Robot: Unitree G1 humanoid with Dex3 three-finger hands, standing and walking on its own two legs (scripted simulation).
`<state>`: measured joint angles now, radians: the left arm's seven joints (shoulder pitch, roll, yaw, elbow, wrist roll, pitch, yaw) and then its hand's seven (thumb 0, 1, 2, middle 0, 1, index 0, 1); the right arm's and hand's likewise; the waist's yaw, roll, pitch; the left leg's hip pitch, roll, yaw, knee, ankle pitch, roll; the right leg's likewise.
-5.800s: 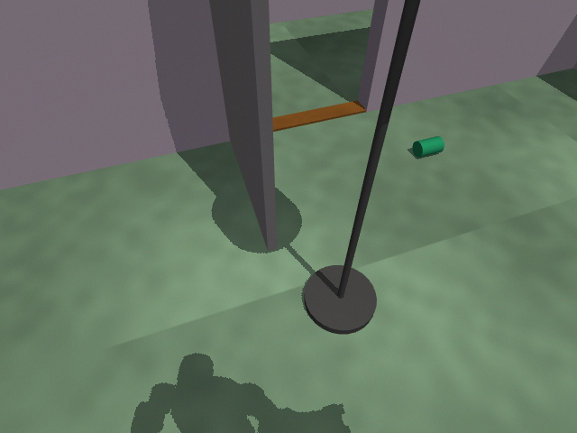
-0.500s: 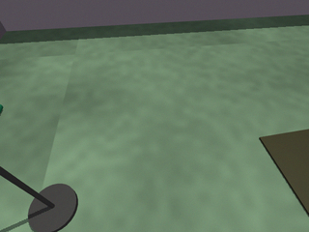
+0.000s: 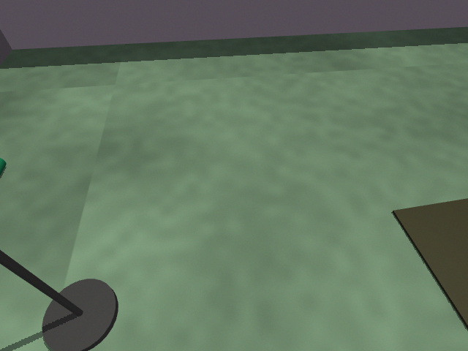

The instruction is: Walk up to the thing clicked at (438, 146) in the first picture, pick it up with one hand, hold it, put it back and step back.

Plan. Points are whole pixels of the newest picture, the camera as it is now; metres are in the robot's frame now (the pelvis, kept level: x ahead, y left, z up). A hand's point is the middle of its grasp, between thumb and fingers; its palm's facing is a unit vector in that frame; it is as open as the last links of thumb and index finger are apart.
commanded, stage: stand
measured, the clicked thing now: out of the picture +1.13 +1.35 -0.74
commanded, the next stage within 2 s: walk up in 0.42 s
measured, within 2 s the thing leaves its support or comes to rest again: neither
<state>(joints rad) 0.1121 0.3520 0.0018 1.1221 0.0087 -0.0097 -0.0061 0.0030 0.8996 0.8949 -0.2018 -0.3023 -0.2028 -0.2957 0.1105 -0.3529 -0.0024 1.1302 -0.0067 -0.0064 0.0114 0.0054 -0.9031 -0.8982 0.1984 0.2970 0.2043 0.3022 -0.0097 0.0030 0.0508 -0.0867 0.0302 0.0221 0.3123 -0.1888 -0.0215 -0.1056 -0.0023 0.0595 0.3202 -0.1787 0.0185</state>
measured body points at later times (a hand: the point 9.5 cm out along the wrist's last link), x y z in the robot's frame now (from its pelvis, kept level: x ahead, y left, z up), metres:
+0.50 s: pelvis +0.01 +0.00 +0.00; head +0.01 +0.00 +0.45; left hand +0.07 +0.31 -0.13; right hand +0.07 -0.31 -0.13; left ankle -0.01 +0.13 -0.75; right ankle -0.01 -0.13 -0.74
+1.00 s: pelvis +0.16 -0.05 -0.01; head +0.18 -0.05 +0.44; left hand +0.18 +0.28 -0.12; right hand +0.24 -0.37 -0.13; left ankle +0.29 +0.10 -0.72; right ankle +0.08 -0.16 -0.75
